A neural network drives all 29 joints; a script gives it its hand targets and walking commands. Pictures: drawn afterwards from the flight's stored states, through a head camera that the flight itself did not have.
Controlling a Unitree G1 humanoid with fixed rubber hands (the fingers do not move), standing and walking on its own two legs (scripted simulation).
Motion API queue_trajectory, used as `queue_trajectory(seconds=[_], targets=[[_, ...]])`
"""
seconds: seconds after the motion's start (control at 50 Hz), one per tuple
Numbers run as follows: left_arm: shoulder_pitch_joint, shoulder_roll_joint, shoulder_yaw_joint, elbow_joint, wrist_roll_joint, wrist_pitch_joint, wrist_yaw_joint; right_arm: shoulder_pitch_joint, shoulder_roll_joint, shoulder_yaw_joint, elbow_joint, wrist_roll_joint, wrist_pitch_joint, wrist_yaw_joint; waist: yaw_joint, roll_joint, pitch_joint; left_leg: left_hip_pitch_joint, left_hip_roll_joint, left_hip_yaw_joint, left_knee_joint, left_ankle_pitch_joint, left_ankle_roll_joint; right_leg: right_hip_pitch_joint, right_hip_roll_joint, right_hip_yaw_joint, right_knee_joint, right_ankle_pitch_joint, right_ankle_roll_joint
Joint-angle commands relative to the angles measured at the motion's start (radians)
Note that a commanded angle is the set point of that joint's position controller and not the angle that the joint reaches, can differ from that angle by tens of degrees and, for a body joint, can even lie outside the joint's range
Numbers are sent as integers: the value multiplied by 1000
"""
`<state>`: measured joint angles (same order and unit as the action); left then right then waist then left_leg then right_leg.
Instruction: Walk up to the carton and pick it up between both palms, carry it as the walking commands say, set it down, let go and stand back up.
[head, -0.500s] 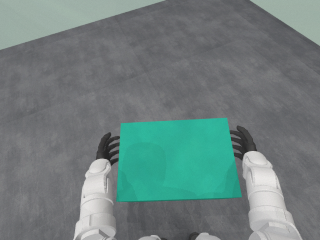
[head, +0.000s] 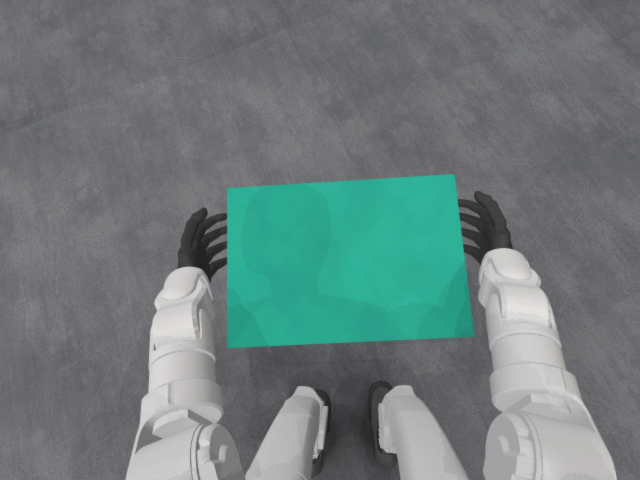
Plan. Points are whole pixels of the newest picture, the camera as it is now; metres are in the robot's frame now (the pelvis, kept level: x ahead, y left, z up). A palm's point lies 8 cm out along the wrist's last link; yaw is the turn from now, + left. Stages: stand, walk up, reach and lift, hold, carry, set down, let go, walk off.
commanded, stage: set down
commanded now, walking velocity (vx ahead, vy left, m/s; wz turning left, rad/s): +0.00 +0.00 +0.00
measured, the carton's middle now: (343, 267) +0.38 +0.02 -0.14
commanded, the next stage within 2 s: none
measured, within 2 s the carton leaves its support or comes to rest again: neither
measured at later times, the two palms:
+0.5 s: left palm (222, 265) +0.38 +0.21 -0.16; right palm (470, 256) +0.41 -0.17 -0.16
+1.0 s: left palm (239, 267) +0.40 +0.22 -0.24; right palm (452, 257) +0.43 -0.17 -0.25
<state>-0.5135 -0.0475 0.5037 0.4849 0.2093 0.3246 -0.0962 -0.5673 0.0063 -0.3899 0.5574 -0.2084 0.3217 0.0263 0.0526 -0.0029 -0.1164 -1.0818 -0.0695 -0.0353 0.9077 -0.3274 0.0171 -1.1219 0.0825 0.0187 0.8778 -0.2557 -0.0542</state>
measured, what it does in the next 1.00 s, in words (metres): lowers itself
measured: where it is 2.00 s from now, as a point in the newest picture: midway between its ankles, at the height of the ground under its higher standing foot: (349, 443)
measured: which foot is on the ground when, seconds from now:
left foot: down 0.00-1.00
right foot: down 0.00-1.00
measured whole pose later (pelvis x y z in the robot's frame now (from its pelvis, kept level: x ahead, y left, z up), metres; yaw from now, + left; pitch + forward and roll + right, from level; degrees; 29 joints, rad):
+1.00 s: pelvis -0.04 +0.01 -0.17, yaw +2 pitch +45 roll +2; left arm -0.83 0.06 0.46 0.66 0.09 0.29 0.03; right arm -0.89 -0.14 -0.34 0.74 -0.09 0.30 -0.07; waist 0.04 0.00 -0.23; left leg -1.88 -0.12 0.00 1.61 -0.52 0.01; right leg -1.93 0.10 0.01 1.59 -0.44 -0.03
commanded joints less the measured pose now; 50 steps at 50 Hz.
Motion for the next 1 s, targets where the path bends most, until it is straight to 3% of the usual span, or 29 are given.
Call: queue_trajectory(seconds=[0.0,0.26,0.44,0.98], targets=[[-543,-809,-574,19,-149,-10,-281,-495,873,560,6,160,-18,289,8,-30,-737,86,-18,-24,-28,180,12,532,-15,101,24,271,16],[-606,-817,-605,43,-177,-16,-241,-555,832,564,31,198,-27,287,-13,-21,-890,-22,-25,-39,147,248,-4,254,20,58,206,233,21],[-710,-805,-613,68,-201,-29,-195,-652,792,546,56,214,-38,272,-19,-10,-922,-109,-36,-40,248,167,-9,71,33,37,314,114,24],[-943,-718,-555,148,-251,-37,-157,-899,745,516,118,251,-50,185,-12,-55,-1041,-476,-65,21,566,29,-8,-115,35,31,612,51,44]])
